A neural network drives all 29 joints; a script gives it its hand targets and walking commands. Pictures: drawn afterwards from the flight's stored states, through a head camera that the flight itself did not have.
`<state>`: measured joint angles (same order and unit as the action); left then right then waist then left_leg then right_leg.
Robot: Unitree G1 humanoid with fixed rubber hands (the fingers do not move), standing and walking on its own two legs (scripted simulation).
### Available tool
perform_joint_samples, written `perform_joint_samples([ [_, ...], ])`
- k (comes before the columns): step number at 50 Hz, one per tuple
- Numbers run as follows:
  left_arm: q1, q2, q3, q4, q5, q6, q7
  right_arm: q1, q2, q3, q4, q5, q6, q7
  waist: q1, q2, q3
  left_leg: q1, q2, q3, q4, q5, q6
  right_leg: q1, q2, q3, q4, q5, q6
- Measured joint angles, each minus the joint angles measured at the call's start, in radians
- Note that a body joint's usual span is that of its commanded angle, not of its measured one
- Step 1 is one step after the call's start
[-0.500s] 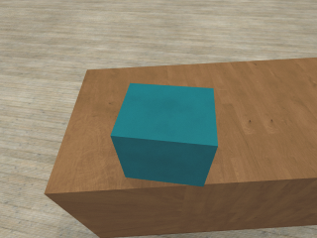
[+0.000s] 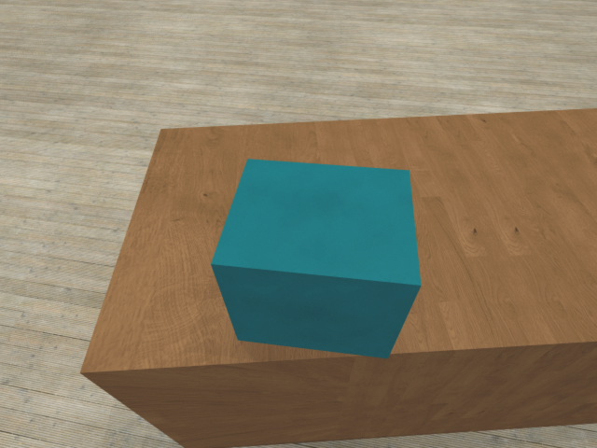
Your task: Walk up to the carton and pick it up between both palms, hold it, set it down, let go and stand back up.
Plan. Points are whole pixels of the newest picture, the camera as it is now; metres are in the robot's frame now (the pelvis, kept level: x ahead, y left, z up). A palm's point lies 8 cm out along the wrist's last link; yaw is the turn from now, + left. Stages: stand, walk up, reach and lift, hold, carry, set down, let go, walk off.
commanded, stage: stand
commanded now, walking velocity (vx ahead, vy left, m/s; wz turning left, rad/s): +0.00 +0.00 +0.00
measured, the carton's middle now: (318, 260) +0.38 -0.02 +0.01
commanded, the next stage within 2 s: none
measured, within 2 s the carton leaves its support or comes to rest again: neither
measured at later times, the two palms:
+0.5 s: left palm out of the picture -0.01 +0.20 -0.16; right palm out of the picture -0.02 -0.18 -0.15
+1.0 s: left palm out of the picture +0.01 +0.21 -0.16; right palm out of the picture -0.01 -0.17 -0.15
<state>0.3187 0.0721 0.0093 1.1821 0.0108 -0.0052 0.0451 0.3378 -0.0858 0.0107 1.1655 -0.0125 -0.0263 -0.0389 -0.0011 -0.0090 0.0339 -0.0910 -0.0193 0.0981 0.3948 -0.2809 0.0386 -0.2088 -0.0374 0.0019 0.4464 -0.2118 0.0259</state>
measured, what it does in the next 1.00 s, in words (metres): stands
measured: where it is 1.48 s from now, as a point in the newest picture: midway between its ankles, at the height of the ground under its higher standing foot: outside the picture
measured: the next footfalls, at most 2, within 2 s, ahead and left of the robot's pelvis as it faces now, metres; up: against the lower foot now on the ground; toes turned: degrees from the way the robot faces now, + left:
none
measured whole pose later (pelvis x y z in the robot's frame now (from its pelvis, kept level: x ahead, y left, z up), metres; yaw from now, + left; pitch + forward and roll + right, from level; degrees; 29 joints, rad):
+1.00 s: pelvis +0.04 +0.02 +0.00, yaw +0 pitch -2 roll +0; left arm 0.29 0.08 0.01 1.20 0.00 0.00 0.06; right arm 0.35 -0.10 0.02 1.18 -0.01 -0.03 -0.05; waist -0.01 -0.01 0.05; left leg 0.00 -0.05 0.10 0.38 -0.35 0.07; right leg -0.13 -0.06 0.00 0.46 -0.29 0.06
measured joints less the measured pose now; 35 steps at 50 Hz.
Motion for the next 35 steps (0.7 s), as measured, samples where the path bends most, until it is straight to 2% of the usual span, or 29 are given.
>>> perform_joint_samples([
  [35, -0.022, 0.012, 0.002, 0.016, -0.009, 0.005, 0.009, 0.003, -0.002, 0.007, 0.009, 0.002, -0.009, -0.008, -0.004, -0.004, 0.010, 0.061, -0.022, -0.001, -0.010, -0.048, 0.022, 0.054, -0.021, 0.002, 0.008, -0.057, 0.029],
])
